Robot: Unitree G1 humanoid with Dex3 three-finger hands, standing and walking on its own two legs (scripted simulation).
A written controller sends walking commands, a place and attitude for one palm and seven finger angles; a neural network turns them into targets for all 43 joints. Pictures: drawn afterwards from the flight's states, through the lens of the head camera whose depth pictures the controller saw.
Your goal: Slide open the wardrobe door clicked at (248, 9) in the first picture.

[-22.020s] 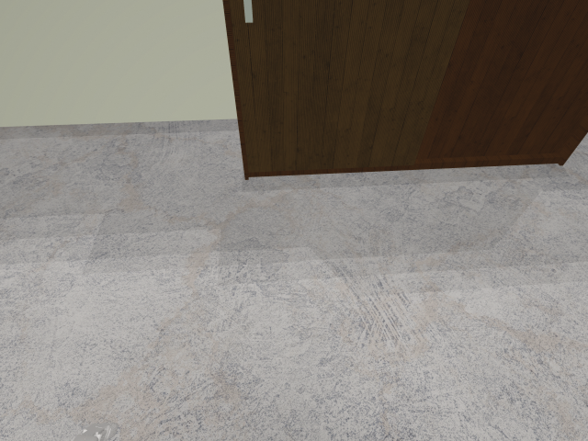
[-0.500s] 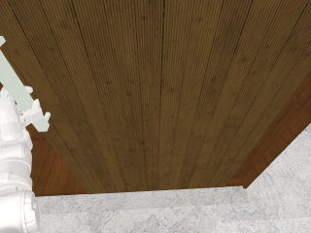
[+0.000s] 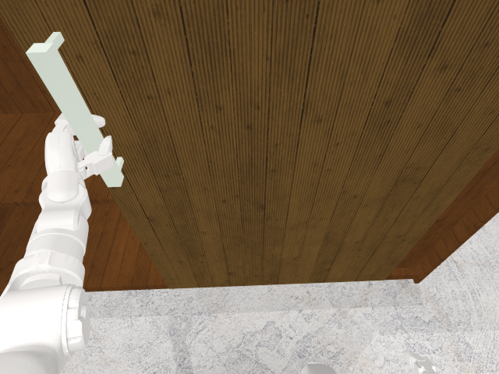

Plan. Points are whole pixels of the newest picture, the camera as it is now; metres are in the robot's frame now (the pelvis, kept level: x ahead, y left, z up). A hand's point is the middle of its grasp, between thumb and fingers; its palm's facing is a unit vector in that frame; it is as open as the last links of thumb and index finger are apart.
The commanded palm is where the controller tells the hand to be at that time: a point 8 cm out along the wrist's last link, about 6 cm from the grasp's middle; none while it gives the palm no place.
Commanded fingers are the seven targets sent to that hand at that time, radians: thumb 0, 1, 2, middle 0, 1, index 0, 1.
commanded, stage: stop walking and hold the door there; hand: left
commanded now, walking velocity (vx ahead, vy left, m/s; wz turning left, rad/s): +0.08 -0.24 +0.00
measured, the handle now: (90, 120) +0.48 +0.28 +0.15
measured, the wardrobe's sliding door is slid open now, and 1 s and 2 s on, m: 0.70 0.70 0.69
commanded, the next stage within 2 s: loosen the grip on the handle in 1.06 s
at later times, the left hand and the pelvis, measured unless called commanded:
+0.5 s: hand (106, 154) +0.43 +0.25 +0.12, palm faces +0.34 -0.91 -0.24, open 6.0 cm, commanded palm +0.40 +0.29 +0.10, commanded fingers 0.00 0.90 0.90 -0.45 -1.40 -0.45 -1.40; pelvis -0.04 -0.01 +0.00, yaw -3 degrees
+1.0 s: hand (106, 153) +0.43 +0.25 +0.12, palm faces +0.37 -0.90 -0.25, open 6.1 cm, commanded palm +0.39 +0.28 +0.10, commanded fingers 0.00 0.90 0.90 -0.45 -1.40 -0.45 -1.40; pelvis +0.00 -0.02 +0.00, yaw -3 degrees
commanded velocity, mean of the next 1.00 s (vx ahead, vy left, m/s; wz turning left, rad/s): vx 0.01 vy -0.02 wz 0.00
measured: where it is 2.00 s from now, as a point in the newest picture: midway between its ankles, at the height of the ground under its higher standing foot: outside the picture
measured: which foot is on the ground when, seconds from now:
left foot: down 0.00-1.00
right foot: up 0.00-0.26, down 0.28-1.00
